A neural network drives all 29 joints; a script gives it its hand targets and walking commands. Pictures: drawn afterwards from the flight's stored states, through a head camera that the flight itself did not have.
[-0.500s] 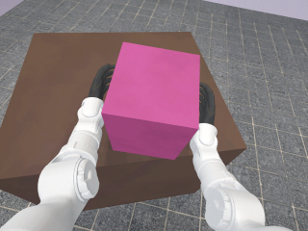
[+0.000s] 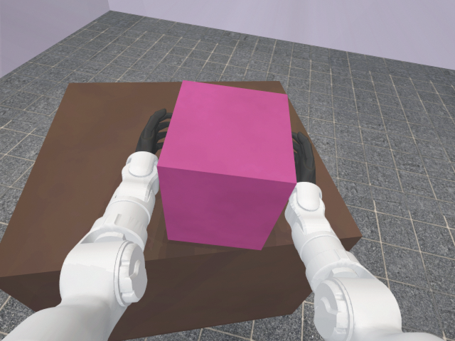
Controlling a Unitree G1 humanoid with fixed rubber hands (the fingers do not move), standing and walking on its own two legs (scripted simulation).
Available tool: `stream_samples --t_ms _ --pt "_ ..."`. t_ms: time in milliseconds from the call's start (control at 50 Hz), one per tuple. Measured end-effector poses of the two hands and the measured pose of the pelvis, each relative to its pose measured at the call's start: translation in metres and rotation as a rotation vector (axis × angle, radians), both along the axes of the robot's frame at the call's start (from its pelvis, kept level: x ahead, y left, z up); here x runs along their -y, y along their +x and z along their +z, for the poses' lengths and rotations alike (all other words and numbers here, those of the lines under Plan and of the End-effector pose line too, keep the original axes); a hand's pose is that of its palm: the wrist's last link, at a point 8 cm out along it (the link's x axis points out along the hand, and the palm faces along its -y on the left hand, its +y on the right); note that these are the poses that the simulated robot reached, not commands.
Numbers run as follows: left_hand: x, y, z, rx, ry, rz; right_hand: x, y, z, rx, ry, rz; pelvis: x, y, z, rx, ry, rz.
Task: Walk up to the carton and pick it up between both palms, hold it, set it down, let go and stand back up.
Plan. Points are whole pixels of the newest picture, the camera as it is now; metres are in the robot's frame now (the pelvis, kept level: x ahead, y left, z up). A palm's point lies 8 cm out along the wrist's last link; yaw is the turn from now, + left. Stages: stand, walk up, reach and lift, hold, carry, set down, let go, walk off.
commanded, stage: reach and lift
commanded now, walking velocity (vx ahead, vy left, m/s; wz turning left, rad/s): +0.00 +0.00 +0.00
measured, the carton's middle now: (224, 170) +0.42 +0.01 +0.07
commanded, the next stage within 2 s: hold in 1.82 s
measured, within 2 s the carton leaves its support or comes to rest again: neither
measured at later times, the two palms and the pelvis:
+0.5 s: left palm (134, 140) +0.38 +0.16 +0.18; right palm (318, 147) +0.37 -0.13 +0.19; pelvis -0.02 +0.00 +0.00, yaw +0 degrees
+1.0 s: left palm (137, 127) +0.37 +0.15 +0.22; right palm (329, 139) +0.37 -0.14 +0.20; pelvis -0.03 +0.00 +0.00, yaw +0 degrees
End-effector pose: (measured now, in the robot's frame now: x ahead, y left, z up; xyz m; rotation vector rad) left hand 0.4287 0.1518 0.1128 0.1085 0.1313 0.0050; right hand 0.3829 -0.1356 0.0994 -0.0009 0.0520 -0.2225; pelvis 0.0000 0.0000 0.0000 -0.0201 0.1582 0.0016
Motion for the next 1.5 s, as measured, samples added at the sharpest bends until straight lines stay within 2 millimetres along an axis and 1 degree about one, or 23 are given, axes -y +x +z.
stream_samples --t_ms 80,140,220,340,440,560,700,840,940,1200,1500 --pt "0.001 -0.009 0.012 -0.018 0.006 0.009 0.001 -0.008 0.008 -0.026 0.011 0.005 0.0 -0.005 0.0 0.034 0.0 0.001" --pt "0.002 -0.017 0.022 -0.024 0.007 0.021 0.002 -0.012 0.017 -0.034 0.013 0.011 0.0 -0.01 0.0 0.056 0.0 0.001" --pt "0.0 -0.026 0.036 -0.025 0.011 0.046 0.001 -0.015 0.036 -0.036 0.016 0.033 -0.001 -0.016 0.001 0.084 -0.001 0.002" --pt "-0.004 -0.039 0.049 -0.032 0.018 0.08 -0.002 -0.014 0.068 -0.044 -0.005 0.071 -0.001 -0.022 0.001 0.119 -0.001 0.003" --pt "-0.006 -0.043 0.059 -0.031 0.019 0.093 -0.004 -0.014 0.084 -0.043 -0.014 0.086 -0.001 -0.023 0.001 0.135 -0.001 0.003" --pt "-0.006 -0.044 0.068 -0.047 0.021 0.104 -0.003 -0.013 0.088 -0.06 -0.015 0.093 -0.001 -0.023 0.001 0.141 0.0 0.003" --pt "0.001 -0.046 0.083 -0.06 0.027 0.126 0.004 -0.012 0.089 -0.074 -0.006 0.108 0.0 -0.023 0.001 0.141 0.001 0.003" --pt "0.005 -0.053 0.094 -0.084 0.039 0.153 0.008 -0.012 0.094 -0.099 -0.003 0.134 0.002 -0.023 0.001 0.151 0.003 0.003" --pt "0.006 -0.058 0.101 -0.095 0.047 0.164 0.008 -0.014 0.101 -0.108 0.009 0.144 0.003 -0.025 0.001 0.161 0.004 0.003" --pt "0.005 -0.063 0.105 -0.113 0.05 0.172 0.008 -0.014 0.116 -0.127 0.012 0.155 0.003 -0.027 0.001 0.165 0.004 0.003" --pt "0.004 -0.064 0.107 -0.114 0.048 0.175 0.007 -0.012 0.124 -0.13 0.013 0.16 0.003 -0.027 0.001 0.165 0.004 0.003"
